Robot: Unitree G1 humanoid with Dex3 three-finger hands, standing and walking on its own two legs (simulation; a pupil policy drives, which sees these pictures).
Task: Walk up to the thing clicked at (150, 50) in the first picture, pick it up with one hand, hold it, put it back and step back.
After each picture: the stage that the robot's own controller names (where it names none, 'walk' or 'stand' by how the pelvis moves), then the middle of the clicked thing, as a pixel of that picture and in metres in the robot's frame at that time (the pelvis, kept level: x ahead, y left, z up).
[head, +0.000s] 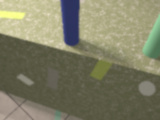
stand; out of the picture +0.51 -0.28 +0.12
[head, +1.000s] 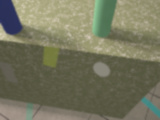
sink last; (105, 4) +0.54 -0.04 +0.15
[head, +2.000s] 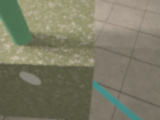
walk; (9, 11) +0.48 +0.26 +0.16
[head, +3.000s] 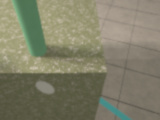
stand; (31, 26) +0.49 +0.20 +0.13
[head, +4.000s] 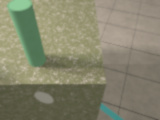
stand; (30, 37) +0.46 +0.21 +0.12
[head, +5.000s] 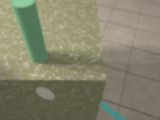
stand; (32, 33) +0.48 +0.20 +0.11
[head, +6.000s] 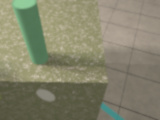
stand; (33, 35) +0.47 +0.20 +0.11
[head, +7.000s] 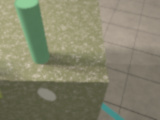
stand; (35, 34) +0.47 +0.19 +0.11
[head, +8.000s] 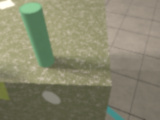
rise first; (39, 38) +0.47 +0.21 +0.12
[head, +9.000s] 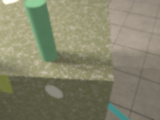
go down; (43, 33) +0.49 +0.20 +0.12
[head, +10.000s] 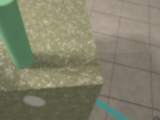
go down; (14, 35) +0.44 +0.19 +0.13
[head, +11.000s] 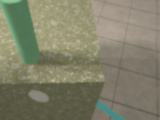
approach; (23, 32) +0.46 +0.19 +0.13
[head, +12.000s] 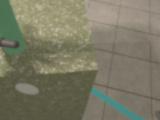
close in; (1, 18) +0.47 +0.21 +0.16
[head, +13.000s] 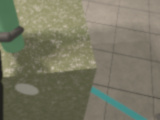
lift; (3, 12) +0.49 +0.21 +0.17
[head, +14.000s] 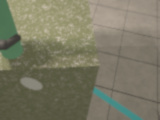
lift; (0, 21) +0.46 +0.23 +0.17
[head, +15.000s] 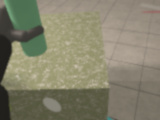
lift; (23, 9) +0.34 +0.15 +0.34
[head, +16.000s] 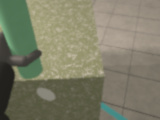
hold; (20, 36) +0.35 +0.17 +0.24
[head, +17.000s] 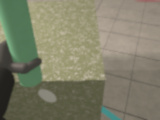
hold; (22, 44) +0.34 +0.18 +0.22
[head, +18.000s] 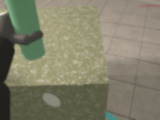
crouch; (24, 16) +0.38 +0.17 +0.29
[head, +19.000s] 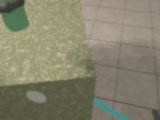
crouch; out of the picture +0.50 +0.19 +0.30
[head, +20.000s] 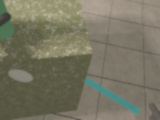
lower; out of the picture +0.52 +0.22 +0.18
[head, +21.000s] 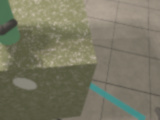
lower; out of the picture +0.50 +0.22 +0.17
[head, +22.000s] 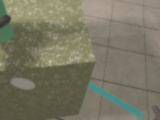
lower; out of the picture +0.51 +0.23 +0.17
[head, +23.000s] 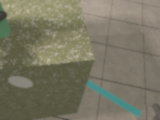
lower; out of the picture +0.52 +0.23 +0.18
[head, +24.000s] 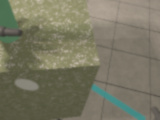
open; out of the picture +0.50 +0.22 +0.17
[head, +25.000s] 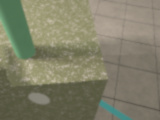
sink last; (16, 25) +0.47 +0.21 +0.15
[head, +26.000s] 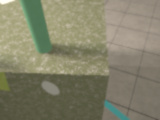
stand; (37, 25) +0.53 +0.23 +0.13
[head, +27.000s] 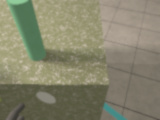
stand; (29, 31) +0.48 +0.22 +0.12
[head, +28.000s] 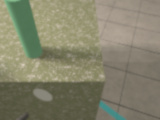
stand; (26, 28) +0.49 +0.23 +0.12
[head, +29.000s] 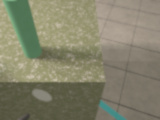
stand; (25, 28) +0.48 +0.23 +0.12
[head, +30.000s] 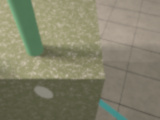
walk; (27, 26) +0.51 +0.22 +0.12
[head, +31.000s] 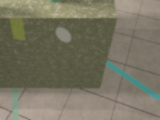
walk; out of the picture +0.76 +0.17 +0.14
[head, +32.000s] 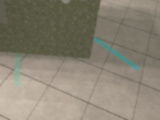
walk; out of the picture +1.16 +0.18 +0.14
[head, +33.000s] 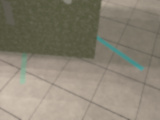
stand; out of the picture +1.20 +0.17 +0.14
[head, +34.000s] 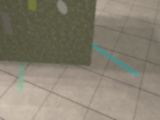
stand; out of the picture +1.21 +0.19 +0.11
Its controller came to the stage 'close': yes
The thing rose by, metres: 0.21
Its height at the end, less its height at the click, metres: +0.00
